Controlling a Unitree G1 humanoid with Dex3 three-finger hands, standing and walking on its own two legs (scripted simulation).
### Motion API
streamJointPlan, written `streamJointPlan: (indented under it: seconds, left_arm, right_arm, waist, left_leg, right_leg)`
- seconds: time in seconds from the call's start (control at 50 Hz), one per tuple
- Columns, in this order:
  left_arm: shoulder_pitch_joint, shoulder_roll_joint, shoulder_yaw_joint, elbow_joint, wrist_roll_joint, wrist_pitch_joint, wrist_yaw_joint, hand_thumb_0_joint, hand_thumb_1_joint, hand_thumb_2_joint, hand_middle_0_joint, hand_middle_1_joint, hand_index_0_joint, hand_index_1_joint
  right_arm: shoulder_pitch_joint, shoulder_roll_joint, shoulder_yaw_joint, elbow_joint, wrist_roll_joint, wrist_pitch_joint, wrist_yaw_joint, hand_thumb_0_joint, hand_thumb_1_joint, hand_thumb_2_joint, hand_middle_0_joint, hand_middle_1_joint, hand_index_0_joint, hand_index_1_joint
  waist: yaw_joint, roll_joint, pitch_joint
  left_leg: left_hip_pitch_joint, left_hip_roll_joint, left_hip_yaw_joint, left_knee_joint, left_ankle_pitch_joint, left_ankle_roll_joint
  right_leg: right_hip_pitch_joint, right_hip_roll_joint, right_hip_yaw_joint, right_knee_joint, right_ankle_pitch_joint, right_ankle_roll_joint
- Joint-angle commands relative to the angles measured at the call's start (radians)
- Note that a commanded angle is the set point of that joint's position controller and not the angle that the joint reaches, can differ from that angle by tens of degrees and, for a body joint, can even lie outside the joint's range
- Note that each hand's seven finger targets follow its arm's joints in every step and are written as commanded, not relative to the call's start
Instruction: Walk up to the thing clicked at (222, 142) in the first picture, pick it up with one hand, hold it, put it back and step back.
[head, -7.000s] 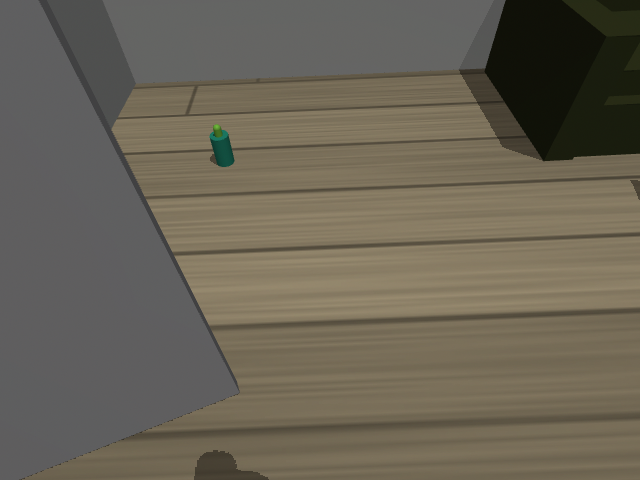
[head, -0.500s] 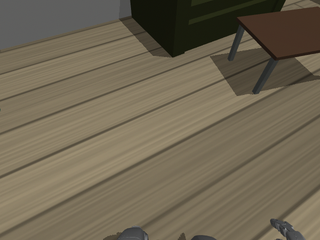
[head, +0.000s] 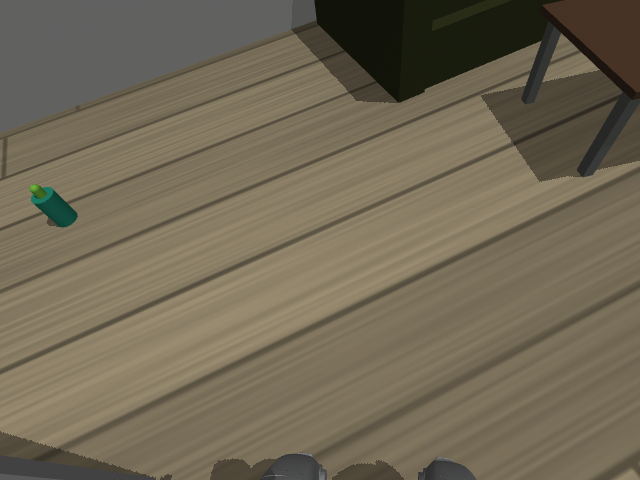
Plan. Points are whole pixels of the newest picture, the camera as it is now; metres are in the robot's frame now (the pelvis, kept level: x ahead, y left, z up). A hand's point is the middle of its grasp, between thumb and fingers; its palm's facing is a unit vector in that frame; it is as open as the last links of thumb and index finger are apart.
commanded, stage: walk up
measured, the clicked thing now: (50, 203) +1.12 +1.25 -0.65
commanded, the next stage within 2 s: stand in 0.82 s
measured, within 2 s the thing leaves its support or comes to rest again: neither
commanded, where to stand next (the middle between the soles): +0.07 +0.02 m, yaw -2 degrees
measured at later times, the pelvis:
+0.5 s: pelvis -0.01 +0.03 +0.01, yaw +1 degrees
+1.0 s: pelvis -0.01 +0.02 +0.03, yaw +0 degrees
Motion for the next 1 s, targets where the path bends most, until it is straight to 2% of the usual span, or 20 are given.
streamJointPlan:
  seconds: [0.0,0.04,0.06,0.08,0.1,0.12,0.14,0.16,0.2,0.26,0.3,0.32,0.34,0.36,0.38,0.42,0.44,0.52,0.68,0.98]
  left_arm:
    - [0.025,0.302,0.093,-0.054,-0.008,-0.004,0.011,0.000,0.900,0.900,-0.200,-0.300,-0.200,-0.300]
    - [-0.018,0.275,0.073,-0.056,-0.033,0.010,0.005,0.000,0.900,0.900,-0.200,-0.300,-0.200,-0.300]
    - [-0.017,0.219,0.048,-0.063,-0.041,0.015,0.005,0.000,0.900,0.900,-0.200,-0.300,-0.200,-0.300]
    - [-0.010,0.140,0.023,-0.076,-0.051,0.019,0.004,0.000,0.900,0.900,-0.200,-0.300,-0.200,-0.300]
    - [-0.090,0.212,0.046,-0.054,-0.045,0.028,0.019,0.000,0.900,0.900,-0.200,-0.300,-0.200,-0.300]
    - [-0.103,0.248,0.051,-0.036,-0.041,0.029,0.018,0.000,0.900,0.900,-0.200,-0.300,-0.200,-0.300]
    - [-0.080,0.256,0.053,-0.011,-0.049,0.027,0.012,0.000,0.900,0.900,-0.200,-0.300,-0.200,-0.300]
    - [-0.048,0.223,0.047,0.009,-0.054,0.023,0.006,0.000,0.900,0.900,-0.200,-0.300,-0.200,-0.300]
    - [-0.016,0.199,0.036,0.035,-0.061,0.013,-0.001,0.000,0.900,0.900,-0.200,-0.300,-0.200,-0.300]
    - [-0.041,0.184,0.031,0.065,-0.041,-0.001,0.000,0.000,0.900,0.900,-0.200,-0.300,-0.200,-0.300]
    - [-0.024,0.222,0.032,0.081,-0.029,-0.011,0.005,0.000,0.900,0.900,-0.200,-0.300,-0.200,-0.300]
    - [-0.022,0.254,0.036,0.086,-0.023,-0.017,0.005,0.000,0.900,0.900,-0.200,-0.300,-0.200,-0.300]
    - [-0.078,0.276,0.034,0.078,-0.032,-0.015,0.001,0.000,0.900,0.900,-0.200,-0.300,-0.200,-0.300]
    - [-0.134,0.268,0.027,0.068,-0.035,-0.010,-0.007,0.000,0.900,0.900,-0.200,-0.300,-0.200,-0.300]
    - [-0.164,0.232,0.014,0.066,-0.039,-0.003,-0.015,0.000,0.900,0.900,-0.200,-0.300,-0.200,-0.300]
    - [-0.132,0.196,0.001,0.100,-0.041,0.000,-0.020,0.000,0.900,0.900,-0.200,-0.300,-0.200,-0.300]
    - [-0.111,0.191,0.000,0.119,-0.038,-0.003,-0.019,0.000,0.900,0.900,-0.200,-0.300,-0.200,-0.300]
    - [-0.150,0.203,0.001,0.146,-0.045,-0.014,-0.022,0.000,0.900,0.900,-0.200,-0.300,-0.200,-0.300]
    - [-0.185,0.192,-0.007,0.202,-0.043,-0.007,-0.024,0.000,0.900,0.900,-0.200,-0.300,-0.200,-0.300]
    - [-0.208,0.194,-0.019,0.260,-0.040,-0.013,-0.017,0.000,0.900,0.900,-0.200,-0.300,-0.200,-0.300]
  right_arm:
    - [0.013,-0.131,-0.034,-0.067,0.000,-0.062,-0.012,0.000,-0.900,-0.900,0.200,0.300,0.200,0.300]
    - [0.096,-0.126,-0.038,-0.009,-0.007,-0.081,-0.018,0.000,-0.900,-0.900,0.200,0.300,0.200,0.300]
    - [0.102,-0.169,-0.052,0.003,-0.014,-0.088,-0.024,0.000,-0.900,-0.900,0.200,0.300,0.200,0.300]
    - [0.057,-0.243,-0.061,-0.024,-0.025,-0.096,-0.031,0.000,-0.900,-0.900,0.200,0.300,0.200,0.300]
    - [0.025,-0.313,-0.063,-0.033,-0.012,-0.096,-0.029,0.000,-0.900,-0.900,0.200,0.300,0.200,0.300]
    - [-0.027,-0.298,-0.062,-0.033,-0.003,-0.094,-0.028,0.000,-0.900,-0.900,0.200,0.300,0.200,0.300]
    - [-0.076,-0.248,-0.048,-0.042,-0.003,-0.090,-0.028,0.000,-0.900,-0.900,0.200,0.300,0.200,0.300]
    - [-0.111,-0.201,-0.025,-0.045,-0.009,-0.094,-0.033,0.000,-0.900,-0.900,0.200,0.300,0.200,0.300]
    - [-0.094,-0.185,-0.016,-0.020,-0.003,-0.107,-0.037,0.000,-0.900,-0.900,0.200,0.300,0.200,0.300]
    - [-0.067,-0.189,-0.011,-0.001,0.007,-0.098,-0.033,0.000,-0.900,-0.900,0.200,0.300,0.200,0.300]
    - [-0.072,-0.159,-0.003,-0.004,0.027,-0.097,-0.036,0.000,-0.900,-0.900,0.200,0.300,0.200,0.300]
    - [-0.068,-0.135,0.006,-0.010,0.033,-0.101,-0.037,0.000,-0.900,-0.900,0.200,0.300,0.200,0.300]
    - [-0.050,-0.121,0.008,0.010,0.027,-0.100,-0.037,0.000,-0.900,-0.900,0.200,0.300,0.200,0.300]
    - [-0.026,-0.118,0.003,0.039,0.019,-0.100,-0.041,0.000,-0.900,-0.900,0.200,0.300,0.200,0.300]
    - [-0.028,-0.138,0.000,0.054,0.011,-0.105,-0.039,0.000,-0.900,-0.900,0.200,0.300,0.200,0.300]
    - [-0.144,-0.181,-0.003,0.042,0.011,-0.117,-0.031,0.000,-0.900,-0.900,0.200,0.300,0.200,0.300]
    - [-0.155,-0.177,0.002,0.044,0.012,-0.118,-0.029,0.000,-0.900,-0.900,0.200,0.300,0.200,0.300]
    - [-0.148,-0.146,0.018,0.079,0.012,-0.123,-0.029,0.000,-0.900,-0.900,0.200,0.300,0.200,0.300]
    - [-0.178,-0.135,0.025,0.145,0.012,-0.116,-0.024,0.000,-0.900,-0.900,0.200,0.300,0.200,0.300]
    - [-0.193,-0.126,0.024,0.224,0.013,-0.112,-0.020,0.000,-0.900,-0.900,0.200,0.300,0.200,0.300]
  waist:
    - [0.015,-0.374,-0.214]
    - [-0.041,-0.266,-0.212]
    - [-0.046,-0.144,-0.221]
    - [-0.027,0.101,-0.209]
    - [-0.067,0.106,-0.164]
    - [-0.053,0.103,-0.093]
    - [-0.024,0.072,-0.045]
    - [-0.005,0.078,-0.041]
    - [-0.001,0.133,-0.063]
    - [-0.018,0.109,-0.123]
    - [-0.013,0.038,-0.192]
    - [-0.016,-0.042,-0.224]
    - [-0.039,-0.082,-0.230]
    - [-0.064,-0.116,-0.207]
    - [-0.073,-0.090,-0.175]
    - [-0.021,-0.049,-0.155]
    - [-0.011,-0.065,-0.156]
    - [-0.029,-0.071,-0.145]
    - [-0.027,-0.083,-0.132]
    - [-0.033,-0.089,-0.183]
  left_leg:
    - [0.020,0.014,0.073,-0.333,-0.034,0.014]
    - [0.204,-0.032,0.139,-0.581,0.244,0.025]
    - [0.312,0.035,0.020,-0.581,0.337,0.045]
    - [0.339,0.261,-0.331,-0.632,0.460,0.124]
    - [0.139,0.359,-0.451,-0.640,0.381,0.247]
    - [0.022,0.381,-0.459,-0.668,0.294,0.305]
    - [-0.001,0.313,-0.322,-0.636,0.318,0.279]
    - [0.046,0.232,-0.187,-0.582,0.417,0.221]
    - [0.136,0.206,-0.130,-0.531,0.612,0.173]
    - [0.185,0.175,-0.089,-0.436,0.678,0.140]
    - [0.163,0.151,-0.056,-0.385,0.624,0.096]
    - [0.107,0.117,-0.036,-0.353,0.531,0.068]
    - [0.137,0.060,0.005,-0.376,0.332,0.053]
    - [0.237,0.060,0.007,-0.440,0.230,0.050]
    - [0.260,0.092,-0.043,-0.548,0.216,0.062]
    - [0.204,0.180,-0.136,-0.590,0.286,0.106]
    - [0.184,0.190,-0.129,-0.577,0.308,0.114]
    - [0.185,0.115,-0.024,-0.587,0.376,0.063]
    - [0.221,0.120,-0.016,-0.672,0.302,0.048]
    - [0.312,0.139,-0.007,-0.722,0.452,0.022]
  right_leg:
    - [0.270,-0.181,0.215,-0.088,0.326,-0.231]
    - [0.161,-0.128,0.129,0.055,0.363,-0.166]
    - [0.034,-0.087,0.095,0.166,0.242,-0.103]
    - [-0.144,0.029,0.022,0.311,-0.067,-0.030]
    - [-0.085,0.078,0.120,0.301,-0.370,-0.030]
    - [-0.022,0.052,0.134,0.338,-0.353,-0.035]
    - [0.002,0.043,0.137,0.329,-0.319,-0.035]
    - [-0.010,0.050,0.141,0.270,-0.283,-0.039]
    - [0.005,0.060,0.074,0.127,-0.184,-0.038]
    - [0.151,0.108,0.030,-0.144,-0.042,-0.039]
    - [0.271,0.047,0.115,-0.194,0.227,-0.074]
    - [0.335,-0.030,0.218,-0.182,0.341,-0.108]
    - [0.264,-0.099,0.280,-0.170,0.264,-0.165]
    - [0.141,-0.120,0.285,-0.179,0.192,-0.170]
    - [0.096,-0.065,0.221,-0.161,0.136,-0.115]
    - [0.138,0.039,0.115,-0.131,0.070,-0.057]
    - [0.175,0.038,0.122,-0.159,0.063,-0.054]
    - [0.231,0.002,0.166,-0.211,0.215,-0.068]
    - [0.245,0.003,0.172,-0.312,0.114,-0.053]
    - [0.291,-0.021,0.165,-0.365,0.226,-0.034]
